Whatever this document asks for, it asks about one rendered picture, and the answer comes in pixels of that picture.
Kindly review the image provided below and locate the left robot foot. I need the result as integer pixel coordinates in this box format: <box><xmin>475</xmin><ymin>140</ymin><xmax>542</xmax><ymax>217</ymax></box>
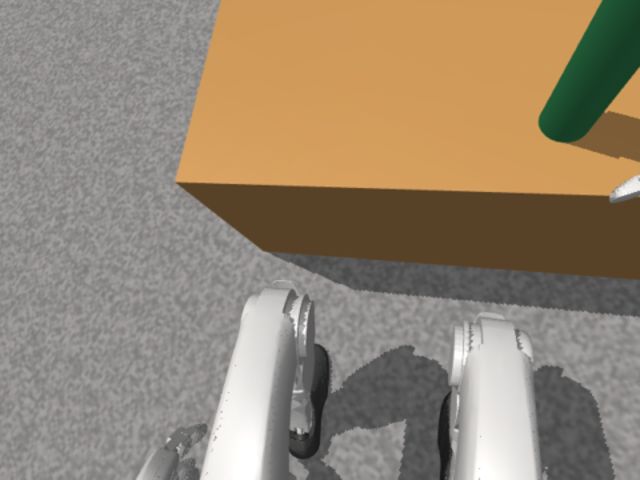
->
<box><xmin>289</xmin><ymin>343</ymin><xmax>329</xmax><ymax>459</ymax></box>

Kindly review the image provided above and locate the bottle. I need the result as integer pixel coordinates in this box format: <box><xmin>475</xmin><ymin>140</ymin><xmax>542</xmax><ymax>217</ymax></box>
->
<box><xmin>538</xmin><ymin>0</ymin><xmax>640</xmax><ymax>143</ymax></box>

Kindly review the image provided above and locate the right robot hand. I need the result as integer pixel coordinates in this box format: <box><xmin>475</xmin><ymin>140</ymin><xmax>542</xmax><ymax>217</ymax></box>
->
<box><xmin>609</xmin><ymin>174</ymin><xmax>640</xmax><ymax>203</ymax></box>

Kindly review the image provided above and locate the right robot foot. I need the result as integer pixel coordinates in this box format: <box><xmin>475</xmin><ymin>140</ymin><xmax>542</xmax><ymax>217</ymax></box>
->
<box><xmin>437</xmin><ymin>391</ymin><xmax>453</xmax><ymax>480</ymax></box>

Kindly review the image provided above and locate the left robot hand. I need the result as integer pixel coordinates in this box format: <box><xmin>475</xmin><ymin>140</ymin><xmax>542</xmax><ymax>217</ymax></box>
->
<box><xmin>136</xmin><ymin>423</ymin><xmax>208</xmax><ymax>480</ymax></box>

